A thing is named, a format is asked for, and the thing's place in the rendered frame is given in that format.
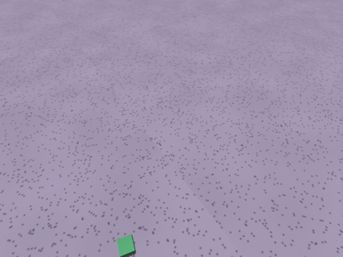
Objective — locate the small box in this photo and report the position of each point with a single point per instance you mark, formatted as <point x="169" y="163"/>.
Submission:
<point x="126" y="246"/>

